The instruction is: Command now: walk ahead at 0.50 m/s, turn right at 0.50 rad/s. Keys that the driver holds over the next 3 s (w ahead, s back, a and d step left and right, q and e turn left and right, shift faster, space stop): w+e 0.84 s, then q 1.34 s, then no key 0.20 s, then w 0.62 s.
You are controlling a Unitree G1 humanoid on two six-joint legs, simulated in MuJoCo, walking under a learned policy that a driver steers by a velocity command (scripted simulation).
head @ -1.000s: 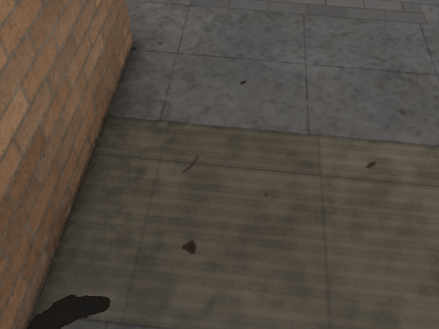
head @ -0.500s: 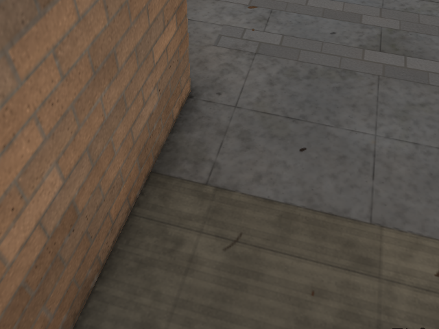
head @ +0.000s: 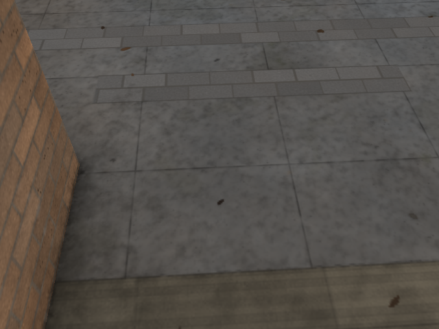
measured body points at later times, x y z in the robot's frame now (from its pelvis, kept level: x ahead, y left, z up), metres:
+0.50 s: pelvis +0.30 -0.05 +0.01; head +0.32 -0.08 +0.46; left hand +0.40 +0.23 -0.09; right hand +0.46 -0.35 -0.08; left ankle +0.53 +0.05 -0.69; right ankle +0.18 -0.11 -0.73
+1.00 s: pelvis +0.57 -0.15 +0.00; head +0.59 -0.18 +0.45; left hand +0.89 -0.09 -0.07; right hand +0.38 -0.35 -0.14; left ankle +0.53 +0.02 -0.73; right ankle +0.65 -0.34 -0.71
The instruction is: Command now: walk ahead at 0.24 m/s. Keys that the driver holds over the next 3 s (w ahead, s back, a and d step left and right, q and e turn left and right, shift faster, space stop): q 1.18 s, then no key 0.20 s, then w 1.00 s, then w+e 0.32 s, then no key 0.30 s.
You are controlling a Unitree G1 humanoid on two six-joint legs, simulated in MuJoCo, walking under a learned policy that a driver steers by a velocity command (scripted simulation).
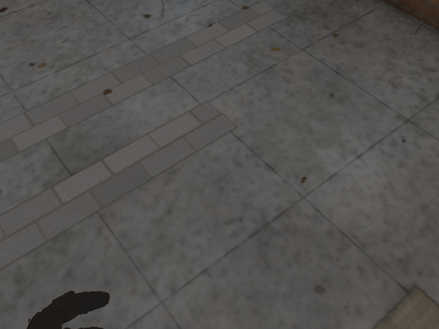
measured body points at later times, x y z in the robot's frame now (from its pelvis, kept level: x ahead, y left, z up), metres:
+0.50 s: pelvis +0.11 -0.01 +0.01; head +0.13 +0.01 +0.45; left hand +0.17 +0.30 -0.11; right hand +0.30 -0.26 -0.10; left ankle +0.09 +0.11 -0.71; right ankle +0.16 -0.12 -0.73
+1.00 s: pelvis +0.13 +0.00 +0.00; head +0.16 +0.02 +0.45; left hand +0.11 +0.33 -0.10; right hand +0.42 -0.17 -0.09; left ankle +0.09 +0.11 -0.73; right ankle +0.21 -0.10 -0.73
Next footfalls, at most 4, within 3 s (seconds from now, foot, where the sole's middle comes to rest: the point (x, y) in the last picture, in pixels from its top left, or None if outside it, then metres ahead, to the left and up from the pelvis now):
0.04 right None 0.20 -0.12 -0.77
0.54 left None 0.12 0.12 -0.77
1.00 right None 0.24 -0.08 -0.77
1.40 left None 0.07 0.13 -0.77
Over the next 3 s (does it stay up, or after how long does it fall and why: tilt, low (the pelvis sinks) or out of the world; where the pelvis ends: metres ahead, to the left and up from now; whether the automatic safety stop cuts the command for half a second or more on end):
stays up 0.68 0.46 -0.01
